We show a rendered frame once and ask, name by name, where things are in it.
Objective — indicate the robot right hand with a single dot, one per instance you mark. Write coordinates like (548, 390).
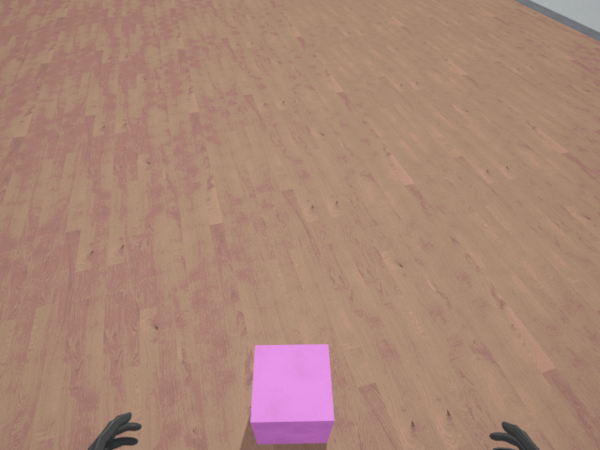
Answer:
(515, 436)

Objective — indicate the carton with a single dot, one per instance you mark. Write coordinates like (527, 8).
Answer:
(292, 399)

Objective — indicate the robot left hand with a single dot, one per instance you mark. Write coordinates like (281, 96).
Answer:
(106, 440)

